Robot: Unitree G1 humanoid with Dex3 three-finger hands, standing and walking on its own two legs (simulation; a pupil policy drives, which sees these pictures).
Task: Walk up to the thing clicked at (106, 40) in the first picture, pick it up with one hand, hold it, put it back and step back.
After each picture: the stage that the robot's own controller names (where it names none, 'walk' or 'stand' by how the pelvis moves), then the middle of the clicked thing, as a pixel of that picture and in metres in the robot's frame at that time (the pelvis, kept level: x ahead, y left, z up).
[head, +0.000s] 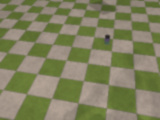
stand; (107, 39) +1.60 -0.33 -0.72
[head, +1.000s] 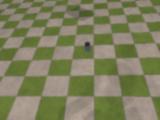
walk; (87, 47) +1.50 +0.03 -0.70
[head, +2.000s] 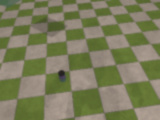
walk; (62, 76) +0.99 +0.26 -0.71
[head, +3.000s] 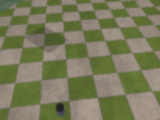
walk; (60, 109) +0.61 +0.20 -0.69
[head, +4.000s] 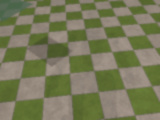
stand; out of the picture +0.43 +0.19 -0.71
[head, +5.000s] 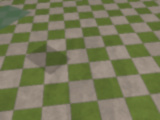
stand; out of the picture +0.41 +0.18 -0.72
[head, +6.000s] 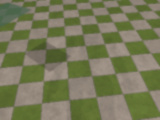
stand; out of the picture +0.43 +0.19 -0.73
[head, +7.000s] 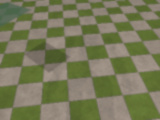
stand; out of the picture +0.42 +0.19 -0.73
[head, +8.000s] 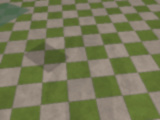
stand; out of the picture +0.41 +0.19 -0.73
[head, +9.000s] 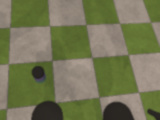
go down; (39, 74) +0.48 +0.22 -0.42
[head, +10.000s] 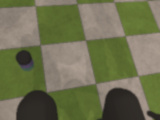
go down; (25, 61) +0.49 +0.26 -0.32
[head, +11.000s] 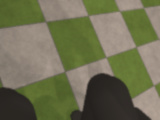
close in; out of the picture +0.46 +0.31 -0.23
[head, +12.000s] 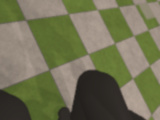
close; out of the picture +0.46 +0.31 -0.22
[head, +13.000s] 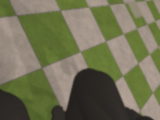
lift; out of the picture +0.38 +0.26 -0.25
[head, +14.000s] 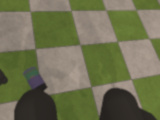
lift; (35, 80) +0.42 +0.20 -0.32
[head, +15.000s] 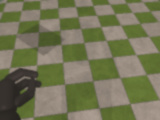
close; out of the picture +0.40 +0.07 -0.66
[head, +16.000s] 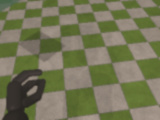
close; out of the picture +0.41 +0.05 -0.70
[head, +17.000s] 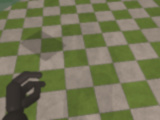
stand; out of the picture +0.44 +0.00 -0.70
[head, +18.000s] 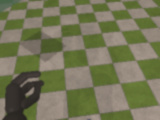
stand; out of the picture +0.46 -0.04 -0.70
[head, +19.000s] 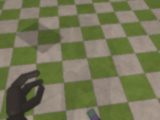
crouch; (93, 117) +0.48 -0.08 -0.69
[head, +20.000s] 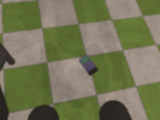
crouch; (88, 65) +0.57 -0.08 -0.44
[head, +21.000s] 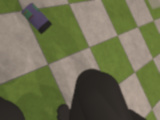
lower; (37, 18) +0.62 -0.01 -0.25
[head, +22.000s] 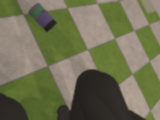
lower; (42, 17) +0.66 -0.03 -0.25
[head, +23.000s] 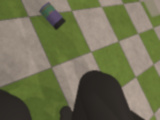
lower; (52, 16) +0.68 -0.06 -0.25
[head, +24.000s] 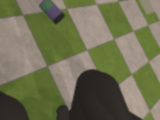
lower; (52, 11) +0.71 -0.08 -0.25
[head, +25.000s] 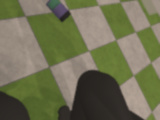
loosen; (58, 9) +0.73 -0.11 -0.25
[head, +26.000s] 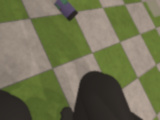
withdraw; (66, 8) +0.76 -0.13 -0.25
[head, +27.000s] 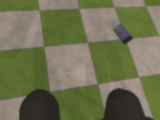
walk; (122, 34) +0.76 -0.25 -0.34
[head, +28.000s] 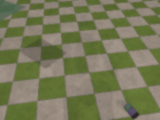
stand; (131, 111) +0.62 -0.39 -0.68
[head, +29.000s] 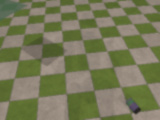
stand; (133, 106) +0.65 -0.40 -0.69
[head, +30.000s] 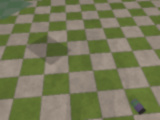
stand; (138, 106) +0.66 -0.44 -0.71
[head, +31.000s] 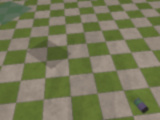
walk; (141, 105) +0.68 -0.48 -0.75
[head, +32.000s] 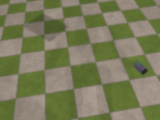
walk; (140, 68) +0.89 -0.51 -0.73
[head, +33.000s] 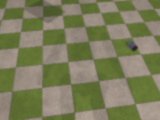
walk; (131, 45) +1.20 -0.58 -0.72
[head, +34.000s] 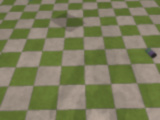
walk; (151, 53) +1.32 -0.72 -0.73
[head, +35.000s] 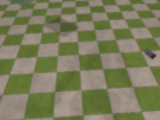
stand; (150, 54) +1.33 -0.79 -0.75
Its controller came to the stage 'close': yes
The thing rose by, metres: 0.01
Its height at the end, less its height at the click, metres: -0.02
